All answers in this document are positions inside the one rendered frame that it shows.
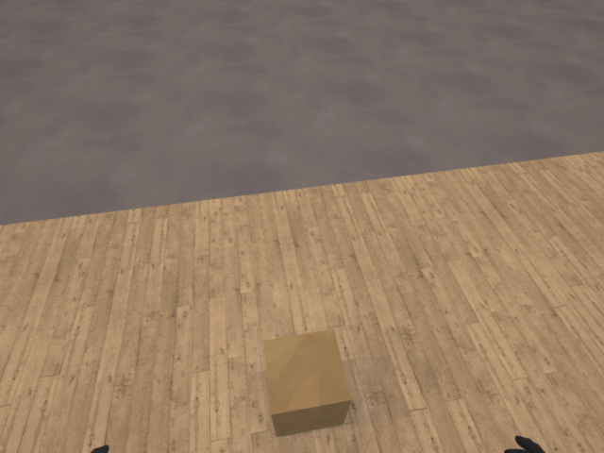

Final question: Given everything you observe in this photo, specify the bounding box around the carton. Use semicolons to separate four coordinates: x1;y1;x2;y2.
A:
263;329;351;437

